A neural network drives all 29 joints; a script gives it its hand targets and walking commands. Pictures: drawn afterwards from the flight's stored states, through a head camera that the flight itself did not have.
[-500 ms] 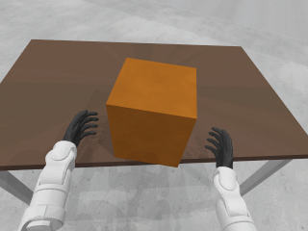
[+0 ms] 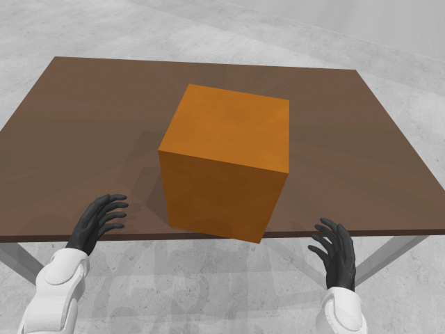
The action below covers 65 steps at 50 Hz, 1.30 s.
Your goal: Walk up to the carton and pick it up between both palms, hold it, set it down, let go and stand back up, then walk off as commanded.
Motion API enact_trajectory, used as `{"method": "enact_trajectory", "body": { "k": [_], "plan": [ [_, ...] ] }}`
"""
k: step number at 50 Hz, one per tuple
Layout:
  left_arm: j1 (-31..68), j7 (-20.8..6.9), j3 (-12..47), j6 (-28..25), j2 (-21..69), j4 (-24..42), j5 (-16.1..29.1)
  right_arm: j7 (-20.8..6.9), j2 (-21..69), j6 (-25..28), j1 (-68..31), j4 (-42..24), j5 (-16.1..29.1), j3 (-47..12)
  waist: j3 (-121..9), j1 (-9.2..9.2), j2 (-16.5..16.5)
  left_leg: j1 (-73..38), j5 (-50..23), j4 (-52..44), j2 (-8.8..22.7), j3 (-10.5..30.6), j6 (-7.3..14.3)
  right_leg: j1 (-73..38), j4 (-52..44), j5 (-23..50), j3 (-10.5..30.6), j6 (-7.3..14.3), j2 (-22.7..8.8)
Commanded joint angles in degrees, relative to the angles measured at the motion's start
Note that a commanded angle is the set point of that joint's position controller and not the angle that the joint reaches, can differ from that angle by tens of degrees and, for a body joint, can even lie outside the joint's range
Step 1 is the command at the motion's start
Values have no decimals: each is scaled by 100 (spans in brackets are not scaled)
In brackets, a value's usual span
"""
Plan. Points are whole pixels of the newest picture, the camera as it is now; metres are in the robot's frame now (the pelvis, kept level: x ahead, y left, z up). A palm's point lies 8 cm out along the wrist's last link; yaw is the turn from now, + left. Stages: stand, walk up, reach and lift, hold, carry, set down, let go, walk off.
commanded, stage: set down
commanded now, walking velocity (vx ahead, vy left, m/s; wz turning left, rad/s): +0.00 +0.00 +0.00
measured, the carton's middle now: (225, 167) +0.44 -0.01 +0.04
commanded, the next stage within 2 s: let go in 1.90 s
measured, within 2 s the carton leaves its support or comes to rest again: neither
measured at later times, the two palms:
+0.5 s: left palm (75, 264) +0.23 +0.25 +0.02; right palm (342, 293) +0.18 -0.18 +0.04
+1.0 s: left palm (72, 280) +0.21 +0.26 -0.01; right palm (339, 297) +0.18 -0.19 +0.02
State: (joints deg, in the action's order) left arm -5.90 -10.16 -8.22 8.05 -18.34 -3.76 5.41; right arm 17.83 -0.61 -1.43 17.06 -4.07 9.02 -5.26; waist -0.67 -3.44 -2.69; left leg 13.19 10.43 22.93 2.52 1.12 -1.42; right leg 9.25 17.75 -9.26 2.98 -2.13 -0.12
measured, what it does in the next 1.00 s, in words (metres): stands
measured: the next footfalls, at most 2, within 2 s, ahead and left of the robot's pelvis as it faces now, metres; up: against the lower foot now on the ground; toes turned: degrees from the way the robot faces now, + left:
none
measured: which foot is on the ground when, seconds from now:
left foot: down 0.00-1.00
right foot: down 0.00-1.00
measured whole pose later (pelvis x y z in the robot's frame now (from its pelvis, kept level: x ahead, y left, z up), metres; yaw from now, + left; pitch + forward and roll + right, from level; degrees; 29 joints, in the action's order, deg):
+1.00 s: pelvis +0.02 -0.01 +0.00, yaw +0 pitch +1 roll -1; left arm -18.1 -10.1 -8.2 3.5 -20.4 -8.0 7.5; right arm 10.9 -1.4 4.0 26.5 -2.6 9.0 -5.3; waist 0.5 -2.7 -1.7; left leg 11.4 10.7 20.8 2.5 1.1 -2.1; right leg 8.4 17.8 -10.7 2.9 -1.3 -0.1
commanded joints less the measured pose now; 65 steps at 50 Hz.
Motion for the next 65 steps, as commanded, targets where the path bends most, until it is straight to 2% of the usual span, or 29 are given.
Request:
{"method": "enact_trajectory", "body": {
  "k": [1,8,12,17,21,32,38,40,47,55,60,62,65],
  "plan": [
    [-94,-33,39,-268,-1199,1135,644,-81,21,172,294,-1756,141,-684,-206,892,770,-1374,-864,-335,-294,-680,20,-384,-352,162,-354,228,97],
    [-632,-24,18,-418,-1359,1361,784,-164,2,188,919,-2075,26,-625,86,901,724,-1268,-542,-346,-281,-687,46,-266,-410,-131,-304,285,29],
    [-658,34,53,-489,-1376,1256,823,-273,-50,172,886,-1954,-33,-478,154,906,825,-994,-115,-446,-251,-695,83,-266,-342,-397,-320,312,30],
    [-702,56,102,-564,-1298,1057,798,-345,-110,161,823,-1726,-87,-340,158,858,856,-612,241,-581,-178,-682,162,-603,-185,-363,-368,286,104],
    [-801,59,113,-568,-1220,972,718,-403,-168,167,848,-1542,-92,-256,143,833,941,-599,73,-603,-179,-676,142,-720,-161,-204,-380,294,139],
    [-1286,48,118,-604,-966,792,515,-575,-322,363,1237,-848,-126,-190,12,840,963,-1543,-1462,-280,-320,-661,-132,-339,-440,441,-397,347,161],
    [-1415,61,144,-691,-832,637,385,-670,-494,501,1301,-446,-205,-117,11,829,1045,-1701,-1816,-205,-337,-613,-206,-250,-465,643,-428,359,205],
    [-1436,60,168,-750,-850,586,430,-678,-470,579,1308,-445,-235,-95,-61,789,933,-1740,-1844,-167,-346,-624,-190,-248,-480,700,-418,332,197],
    [-1429,86,277,-788,-749,375,431,-761,-542,767,1176,-224,-320,19,10,750,855,-1674,-1609,-212,-341,-614,-185,-157,-501,464,-445,330,232],
    [-1347,198,447,-687,-506,127,318,-974,-700,849,857,301,-396,228,115,735,976,-1609,-1391,-301,-317,-636,-215,-23,-479,206,-497,388,290],
    [-1245,262,536,-615,-417,1,292,-1068,-753,922,631,484,-447,364,125,686,924,-1471,-1116,-347,-323,-663,-205,-21,-440,34,-523,380,305],
    [-1183,325,561,-568,-351,-47,220,-1132,-818,949,488,691,-466,442,146,682,1029,-1450,-1027,-393,-303,-672,-228,-8,-398,-58,-551,398,340],
    [-1168,364,596,-538,-307,-94,192,-1173,-842,978,410,813,-461,485,152,676,955,-1406,-990,-401,-312,-678,-214,-44,-366,-17,-559,372,353]
  ]
}}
